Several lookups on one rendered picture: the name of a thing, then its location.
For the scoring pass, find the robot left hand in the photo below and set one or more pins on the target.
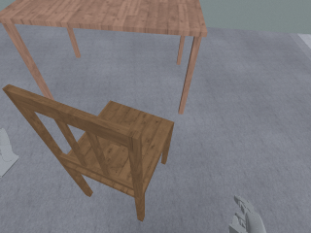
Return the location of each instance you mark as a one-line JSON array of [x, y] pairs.
[[7, 157]]

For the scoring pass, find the table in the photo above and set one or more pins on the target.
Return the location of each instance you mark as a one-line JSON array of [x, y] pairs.
[[168, 17]]

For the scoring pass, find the chair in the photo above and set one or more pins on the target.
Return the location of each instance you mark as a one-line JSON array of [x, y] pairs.
[[120, 147]]

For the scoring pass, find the robot right hand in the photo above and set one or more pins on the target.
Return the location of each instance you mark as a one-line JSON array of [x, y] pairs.
[[250, 223]]

